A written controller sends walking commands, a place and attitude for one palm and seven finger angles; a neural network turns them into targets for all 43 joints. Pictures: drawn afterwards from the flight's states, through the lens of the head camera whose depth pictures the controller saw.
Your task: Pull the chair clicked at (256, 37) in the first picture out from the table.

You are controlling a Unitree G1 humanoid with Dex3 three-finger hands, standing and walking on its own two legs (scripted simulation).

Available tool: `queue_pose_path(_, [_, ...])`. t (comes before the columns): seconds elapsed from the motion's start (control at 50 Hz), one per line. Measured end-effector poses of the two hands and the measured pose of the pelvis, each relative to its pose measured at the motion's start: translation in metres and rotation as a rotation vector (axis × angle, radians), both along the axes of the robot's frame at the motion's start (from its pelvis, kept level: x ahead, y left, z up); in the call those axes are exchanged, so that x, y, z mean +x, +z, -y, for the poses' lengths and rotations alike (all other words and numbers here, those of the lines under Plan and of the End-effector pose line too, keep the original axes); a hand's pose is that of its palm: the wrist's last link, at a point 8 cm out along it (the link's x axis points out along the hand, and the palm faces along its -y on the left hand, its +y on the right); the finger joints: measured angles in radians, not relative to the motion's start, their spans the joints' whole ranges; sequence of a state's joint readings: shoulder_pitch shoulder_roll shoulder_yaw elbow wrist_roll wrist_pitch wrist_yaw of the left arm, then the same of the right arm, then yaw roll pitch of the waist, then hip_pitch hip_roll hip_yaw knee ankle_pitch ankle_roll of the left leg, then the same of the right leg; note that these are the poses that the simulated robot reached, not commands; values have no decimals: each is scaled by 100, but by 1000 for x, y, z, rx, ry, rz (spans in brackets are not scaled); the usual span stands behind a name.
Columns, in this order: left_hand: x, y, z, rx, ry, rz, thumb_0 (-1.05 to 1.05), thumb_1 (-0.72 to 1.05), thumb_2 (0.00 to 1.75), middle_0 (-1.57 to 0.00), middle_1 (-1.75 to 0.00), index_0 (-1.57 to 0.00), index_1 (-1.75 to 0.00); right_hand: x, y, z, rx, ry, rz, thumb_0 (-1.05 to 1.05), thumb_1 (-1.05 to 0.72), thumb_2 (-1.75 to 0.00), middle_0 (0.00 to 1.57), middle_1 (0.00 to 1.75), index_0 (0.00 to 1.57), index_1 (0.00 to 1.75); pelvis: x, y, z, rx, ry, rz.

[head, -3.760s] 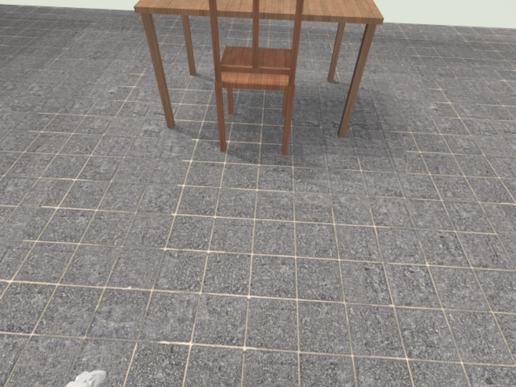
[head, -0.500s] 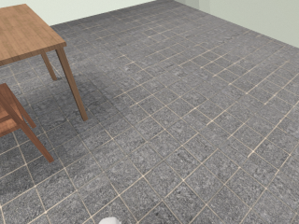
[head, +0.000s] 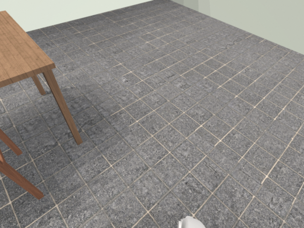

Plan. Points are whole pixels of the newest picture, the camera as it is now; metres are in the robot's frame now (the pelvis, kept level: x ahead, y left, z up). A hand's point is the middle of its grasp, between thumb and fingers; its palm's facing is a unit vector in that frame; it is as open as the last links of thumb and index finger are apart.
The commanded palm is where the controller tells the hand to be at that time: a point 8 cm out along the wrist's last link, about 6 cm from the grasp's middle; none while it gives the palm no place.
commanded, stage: walk to a spot facing it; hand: left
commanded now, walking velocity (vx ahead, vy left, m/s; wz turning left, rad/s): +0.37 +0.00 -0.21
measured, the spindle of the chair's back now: out of the picture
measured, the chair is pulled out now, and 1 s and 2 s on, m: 0.00 0.00 0.00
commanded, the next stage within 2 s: turn to face it in 0.70 s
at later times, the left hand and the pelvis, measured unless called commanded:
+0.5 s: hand (123, 200) +0.23 +0.10 -0.16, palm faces +0.02 -0.97 -0.23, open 7.2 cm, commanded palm none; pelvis +0.21 -0.08 +0.00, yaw -2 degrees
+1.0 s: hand (117, 163) +0.37 +0.15 -0.19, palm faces +0.18 -0.97 -0.18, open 7.4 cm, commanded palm none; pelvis +0.39 -0.02 -0.01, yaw +6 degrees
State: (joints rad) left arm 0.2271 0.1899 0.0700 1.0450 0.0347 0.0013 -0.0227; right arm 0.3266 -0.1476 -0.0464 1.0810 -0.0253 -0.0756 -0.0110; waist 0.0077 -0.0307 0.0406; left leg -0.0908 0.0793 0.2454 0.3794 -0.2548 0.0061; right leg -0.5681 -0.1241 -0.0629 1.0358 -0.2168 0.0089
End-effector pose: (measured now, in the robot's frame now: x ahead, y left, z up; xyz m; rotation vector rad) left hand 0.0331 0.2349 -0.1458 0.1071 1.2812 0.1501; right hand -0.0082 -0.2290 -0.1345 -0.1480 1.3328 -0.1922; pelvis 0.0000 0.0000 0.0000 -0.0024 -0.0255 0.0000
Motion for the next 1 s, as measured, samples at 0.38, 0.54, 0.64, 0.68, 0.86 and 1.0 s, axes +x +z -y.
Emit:
queue_pose_path(0.38, [205,14,78,88,-80,105,-1,94,90,-20,-30,-20,-30,126,-32,60,109,-104,-97,1,-91,-90,20,30,20,30,161,-10,77,18,-49,5])
queue_pose_path(0.54, [186,12,88,51,-5,-44,-1,93,90,-20,-30,-20,-30,268,-11,86,58,-9,92,0,-92,-90,19,30,20,30,222,0,82,2,-20,-13])
queue_pose_path(0.64, [172,4,100,-3,74,-149,0,91,90,-19,-30,-20,-30,348,-4,79,45,84,131,0,-92,-90,19,30,20,30,262,-2,76,-11,16,-15])
queue_pose_path(0.68, [167,1,104,-25,107,-198,0,91,90,-19,-30,-20,-30,381,-4,70,45,126,141,0,-91,-90,19,30,20,30,279,-4,71,-14,33,-14])
queue_pose_path(0.86, [192,-17,84,-88,178,-375,0,90,90,-20,-30,-20,-30,498,-15,9,41,213,232,0,-91,-90,20,30,20,30,359,-24,30,-13,64,-2])
queue_pose_path(1.0, [326,-13,34,3,145,-109,1,90,90,-19,-30,-20,-30,498,-2,21,-14,164,165,-4,-96,-89,20,30,21,30,388,-9,24,-7,109,-1])
